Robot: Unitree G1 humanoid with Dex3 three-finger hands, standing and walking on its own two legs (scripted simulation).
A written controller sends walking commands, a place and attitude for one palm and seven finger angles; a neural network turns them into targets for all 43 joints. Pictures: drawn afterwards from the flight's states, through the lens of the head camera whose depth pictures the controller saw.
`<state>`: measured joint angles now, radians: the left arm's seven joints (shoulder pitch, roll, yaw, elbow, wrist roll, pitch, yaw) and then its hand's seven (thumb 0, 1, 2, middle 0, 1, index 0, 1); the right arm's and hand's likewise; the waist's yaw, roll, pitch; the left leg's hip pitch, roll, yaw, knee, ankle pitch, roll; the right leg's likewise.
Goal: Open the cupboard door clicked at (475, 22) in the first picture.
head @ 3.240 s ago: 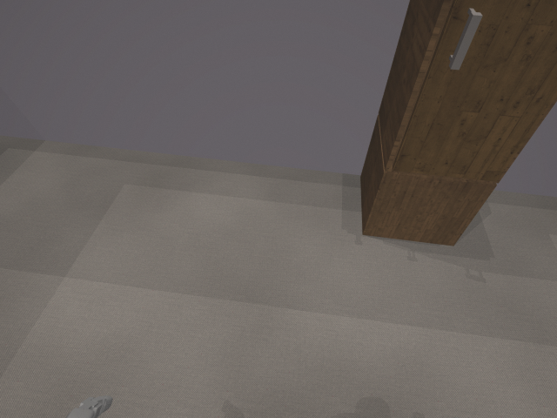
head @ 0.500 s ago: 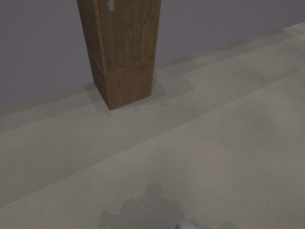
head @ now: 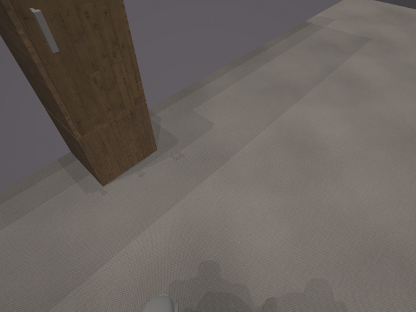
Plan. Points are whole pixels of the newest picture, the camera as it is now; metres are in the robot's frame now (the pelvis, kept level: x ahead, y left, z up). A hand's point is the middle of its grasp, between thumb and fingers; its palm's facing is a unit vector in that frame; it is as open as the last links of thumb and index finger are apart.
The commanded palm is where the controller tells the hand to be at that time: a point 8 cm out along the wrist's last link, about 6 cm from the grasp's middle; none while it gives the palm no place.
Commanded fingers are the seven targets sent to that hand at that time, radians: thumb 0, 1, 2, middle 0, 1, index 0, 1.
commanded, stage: walk to a spot facing it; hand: left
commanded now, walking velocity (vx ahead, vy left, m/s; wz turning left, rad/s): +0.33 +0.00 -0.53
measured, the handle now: (43, 30) +0.91 +0.62 +0.13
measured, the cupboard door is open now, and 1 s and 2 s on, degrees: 0 0 0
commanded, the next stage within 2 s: turn to face it in 1.26 s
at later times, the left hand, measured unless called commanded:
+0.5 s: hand (113, 252) +0.28 +0.27 -0.17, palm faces -0.22 -0.96 -0.19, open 7.4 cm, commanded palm none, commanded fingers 0.00 0.90 0.90 -0.20 -0.30 -0.20 -0.30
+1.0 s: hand (199, 178) +0.53 +0.07 -0.18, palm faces -0.53 -0.82 -0.22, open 7.3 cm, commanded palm none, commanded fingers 0.00 0.90 0.90 -0.20 -0.30 -0.20 -0.30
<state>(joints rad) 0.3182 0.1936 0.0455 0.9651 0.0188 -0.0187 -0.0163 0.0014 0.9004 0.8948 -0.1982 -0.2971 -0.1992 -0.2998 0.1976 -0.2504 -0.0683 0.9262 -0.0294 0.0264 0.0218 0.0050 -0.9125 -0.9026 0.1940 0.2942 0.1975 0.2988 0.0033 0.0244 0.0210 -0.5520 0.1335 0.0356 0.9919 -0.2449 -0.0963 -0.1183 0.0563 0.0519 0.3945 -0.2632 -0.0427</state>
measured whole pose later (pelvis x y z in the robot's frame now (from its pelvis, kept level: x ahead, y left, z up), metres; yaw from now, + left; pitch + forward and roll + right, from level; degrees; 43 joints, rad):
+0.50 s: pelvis +0.17 +0.08 +0.00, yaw -19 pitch -2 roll -2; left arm 0.25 0.25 0.12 0.97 0.04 0.04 -0.03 0.00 0.91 0.90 -0.19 -0.30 -0.19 -0.30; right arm 0.38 -0.16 -0.04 1.01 -0.01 -0.07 -0.03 0.00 -0.93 -0.90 0.20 0.29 0.20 0.30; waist 0.01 -0.05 0.02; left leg -0.05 0.05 0.31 0.38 -0.30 0.04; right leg -0.65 -0.06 0.00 1.25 -0.11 0.03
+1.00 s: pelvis +0.36 -0.05 -0.01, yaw -35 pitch -1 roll +0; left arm 0.20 0.20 0.07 0.99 0.01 -0.05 0.01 -0.01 0.93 0.89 -0.20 -0.30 -0.20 -0.30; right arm 0.30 -0.14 -0.04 1.00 -0.02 -0.02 -0.01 0.01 -0.91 -0.90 0.20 0.29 0.20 0.30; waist -0.04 -0.01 0.07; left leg -0.49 0.17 0.05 1.30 -0.32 -0.05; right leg -0.25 0.09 -0.12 0.53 -0.26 -0.13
